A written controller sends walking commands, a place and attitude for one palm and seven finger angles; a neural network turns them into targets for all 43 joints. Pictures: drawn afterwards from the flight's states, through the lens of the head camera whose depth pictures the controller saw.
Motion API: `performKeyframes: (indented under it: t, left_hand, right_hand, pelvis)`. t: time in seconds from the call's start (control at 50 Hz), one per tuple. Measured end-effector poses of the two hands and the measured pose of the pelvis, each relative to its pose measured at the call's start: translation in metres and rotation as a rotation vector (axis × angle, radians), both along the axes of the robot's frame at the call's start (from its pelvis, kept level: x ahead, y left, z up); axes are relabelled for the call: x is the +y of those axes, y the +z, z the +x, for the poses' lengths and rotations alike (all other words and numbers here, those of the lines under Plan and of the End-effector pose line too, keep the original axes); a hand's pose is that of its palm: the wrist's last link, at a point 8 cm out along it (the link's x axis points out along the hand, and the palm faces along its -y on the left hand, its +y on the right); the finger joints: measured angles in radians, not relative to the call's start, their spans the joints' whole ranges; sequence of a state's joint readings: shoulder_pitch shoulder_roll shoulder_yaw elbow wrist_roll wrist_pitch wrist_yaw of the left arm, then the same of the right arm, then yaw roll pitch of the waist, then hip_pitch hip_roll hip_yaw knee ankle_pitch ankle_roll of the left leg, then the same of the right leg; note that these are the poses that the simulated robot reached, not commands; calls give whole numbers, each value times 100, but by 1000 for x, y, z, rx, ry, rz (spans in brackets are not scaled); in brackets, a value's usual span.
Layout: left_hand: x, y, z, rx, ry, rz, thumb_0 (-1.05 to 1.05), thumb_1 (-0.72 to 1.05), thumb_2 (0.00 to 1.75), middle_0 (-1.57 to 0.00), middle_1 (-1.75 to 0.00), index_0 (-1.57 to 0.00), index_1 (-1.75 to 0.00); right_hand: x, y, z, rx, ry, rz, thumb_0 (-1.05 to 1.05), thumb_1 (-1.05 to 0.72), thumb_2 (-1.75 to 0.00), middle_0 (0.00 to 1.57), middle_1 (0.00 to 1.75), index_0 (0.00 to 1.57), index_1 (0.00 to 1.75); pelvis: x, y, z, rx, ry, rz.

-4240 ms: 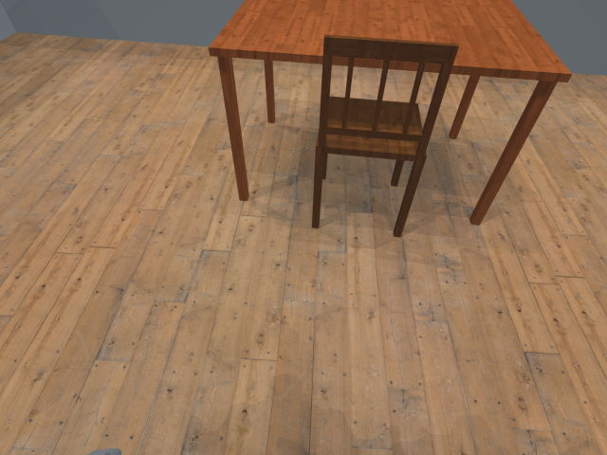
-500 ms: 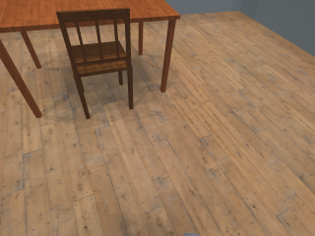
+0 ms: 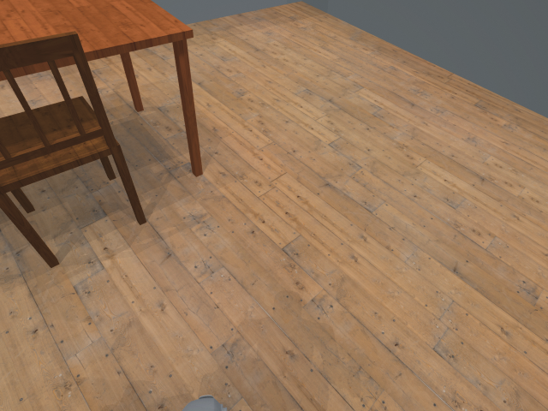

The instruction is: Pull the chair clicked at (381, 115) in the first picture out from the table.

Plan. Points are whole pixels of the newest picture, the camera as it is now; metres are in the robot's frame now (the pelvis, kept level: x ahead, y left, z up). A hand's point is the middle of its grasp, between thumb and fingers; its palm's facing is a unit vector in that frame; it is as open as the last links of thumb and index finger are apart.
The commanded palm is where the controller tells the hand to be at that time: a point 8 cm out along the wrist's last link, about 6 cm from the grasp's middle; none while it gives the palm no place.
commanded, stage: walk to a spot facing it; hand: left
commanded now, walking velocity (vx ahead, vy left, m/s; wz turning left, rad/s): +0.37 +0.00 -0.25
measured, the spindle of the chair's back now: (28, 110) +0.86 +0.74 -0.11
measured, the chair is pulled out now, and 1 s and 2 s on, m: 0.00 0.00 0.00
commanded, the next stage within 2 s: turn to face it in 1.90 s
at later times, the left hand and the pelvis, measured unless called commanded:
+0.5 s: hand (187, 325) +0.30 +0.17 -0.17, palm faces -0.19 -0.97 -0.14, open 7.3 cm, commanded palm none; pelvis +0.20 +0.01 +0.01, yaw -10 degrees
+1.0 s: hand (231, 263) +0.44 +0.10 -0.17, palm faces -0.10 -0.98 -0.15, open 7.3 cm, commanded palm none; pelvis +0.42 -0.07 +0.01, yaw -9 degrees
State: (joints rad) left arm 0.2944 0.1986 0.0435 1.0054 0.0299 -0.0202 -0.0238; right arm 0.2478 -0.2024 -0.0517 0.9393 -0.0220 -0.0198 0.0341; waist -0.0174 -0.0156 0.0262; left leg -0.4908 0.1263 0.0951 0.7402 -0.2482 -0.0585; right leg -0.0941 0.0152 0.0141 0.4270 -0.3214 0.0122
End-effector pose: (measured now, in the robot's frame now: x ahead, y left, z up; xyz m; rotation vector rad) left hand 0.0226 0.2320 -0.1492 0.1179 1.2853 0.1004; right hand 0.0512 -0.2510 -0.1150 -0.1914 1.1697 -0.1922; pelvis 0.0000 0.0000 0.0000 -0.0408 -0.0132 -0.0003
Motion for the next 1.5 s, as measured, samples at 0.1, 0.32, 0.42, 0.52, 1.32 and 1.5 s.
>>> performKeyframes:
  t: [0.1,0.32,0.42,0.52,1.32,1.5]
  left_hand:
    - [28,-23,30,71,-1,-11,1,91,89,-20,-30,-20,-30]
    - [39,10,159,-1,-64,2,1,91,89,-19,-29,-19,-30]
    - [18,10,218,15,-132,-7,1,91,89,-19,-29,-19,-30]
    - [-19,7,299,-13,-217,-8,1,92,89,-19,-29,-19,-30]
    - [-38,1,544,158,-89,7,1,91,89,-20,-29,-20,-30]
    - [-66,22,704,-36,-187,31,1,92,89,-19,-29,-19,-30]
  right_hand:
    - [31,-4,49,-86,-11,-25,1,-91,-90,20,30,20,30]
    - [70,1,21,174,-198,33,1,-93,-90,20,30,20,30]
    - [86,-3,10,294,-284,94,1,-92,-90,20,30,20,30]
    - [97,-9,8,414,-365,168,1,-91,-90,20,30,20,30]
    - [-25,-3,533,-34,-196,5,-2,-96,-90,20,30,20,30]
    - [-20,-10,496,208,-312,80,0,-94,-90,20,30,20,30]
  pelvis:
    - [25,-14,43,-15,-48,-4]
    - [37,13,128,4,-121,19]
    - [28,12,169,2,-154,31]
    - [7,4,214,1,-181,40]
    - [-33,4,563,-26,-187,23]
    - [-54,13,629,-5,-227,46]
